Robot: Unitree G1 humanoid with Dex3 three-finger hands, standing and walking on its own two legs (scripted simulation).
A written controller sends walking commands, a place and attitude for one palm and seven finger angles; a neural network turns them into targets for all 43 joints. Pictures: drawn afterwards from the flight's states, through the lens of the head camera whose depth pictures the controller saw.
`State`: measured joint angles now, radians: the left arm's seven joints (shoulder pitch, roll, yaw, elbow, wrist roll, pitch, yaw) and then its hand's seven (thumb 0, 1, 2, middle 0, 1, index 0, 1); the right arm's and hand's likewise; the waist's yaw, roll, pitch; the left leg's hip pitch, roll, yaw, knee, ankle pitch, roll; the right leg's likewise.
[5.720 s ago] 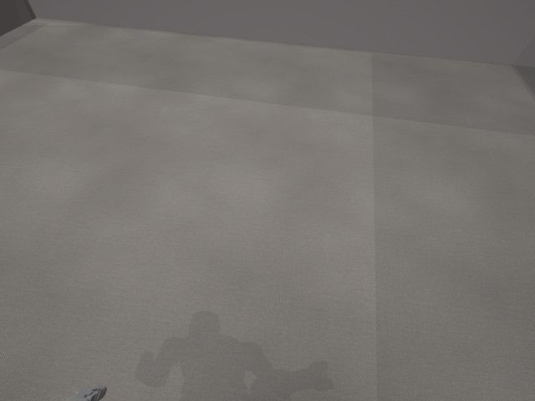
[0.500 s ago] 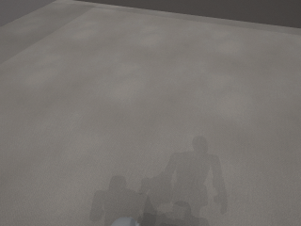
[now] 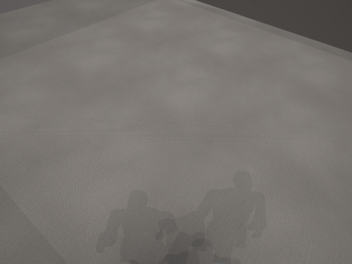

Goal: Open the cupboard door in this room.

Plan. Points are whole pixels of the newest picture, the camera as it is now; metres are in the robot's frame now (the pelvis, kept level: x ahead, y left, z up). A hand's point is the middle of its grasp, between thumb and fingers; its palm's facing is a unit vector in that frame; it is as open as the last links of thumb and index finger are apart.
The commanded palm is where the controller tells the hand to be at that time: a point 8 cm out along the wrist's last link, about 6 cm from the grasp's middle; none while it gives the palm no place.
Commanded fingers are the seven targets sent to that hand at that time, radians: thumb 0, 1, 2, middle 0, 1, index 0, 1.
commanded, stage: turn or walk to find it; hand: left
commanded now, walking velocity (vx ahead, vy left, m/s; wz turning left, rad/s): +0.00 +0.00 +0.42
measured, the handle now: out of the picture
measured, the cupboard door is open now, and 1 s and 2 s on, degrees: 0 0 0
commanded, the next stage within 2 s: none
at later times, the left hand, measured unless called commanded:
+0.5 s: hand out of the picture -0.01 +0.16 -0.16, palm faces +0.24 -0.94 -0.25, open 7.4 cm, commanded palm none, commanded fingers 0.00 0.90 0.90 -0.20 -0.30 -0.20 -0.30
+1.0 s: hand out of the picture -0.07 +0.22 -0.16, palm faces +0.44 -0.86 -0.27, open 7.4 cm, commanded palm none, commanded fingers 0.00 0.90 0.90 -0.20 -0.30 -0.20 -0.30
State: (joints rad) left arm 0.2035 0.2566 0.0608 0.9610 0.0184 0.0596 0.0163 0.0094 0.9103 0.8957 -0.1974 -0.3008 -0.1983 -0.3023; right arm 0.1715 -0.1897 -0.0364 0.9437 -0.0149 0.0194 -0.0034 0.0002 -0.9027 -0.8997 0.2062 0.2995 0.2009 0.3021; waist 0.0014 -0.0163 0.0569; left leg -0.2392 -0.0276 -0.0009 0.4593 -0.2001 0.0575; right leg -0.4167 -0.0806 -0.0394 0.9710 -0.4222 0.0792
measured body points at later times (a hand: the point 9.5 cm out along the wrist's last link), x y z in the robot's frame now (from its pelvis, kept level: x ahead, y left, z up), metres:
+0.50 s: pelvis -0.03 -0.04 +0.00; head -0.01 -0.05 +0.45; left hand -0.02 +0.21 -0.14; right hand +0.05 -0.29 -0.16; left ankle -0.08 +0.11 -0.68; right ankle -0.01 -0.15 -0.74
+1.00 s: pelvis -0.06 -0.01 +0.00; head -0.04 +0.00 +0.45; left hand -0.09 +0.26 -0.14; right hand +0.11 -0.20 -0.15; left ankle -0.08 +0.10 -0.74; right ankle -0.01 -0.14 -0.70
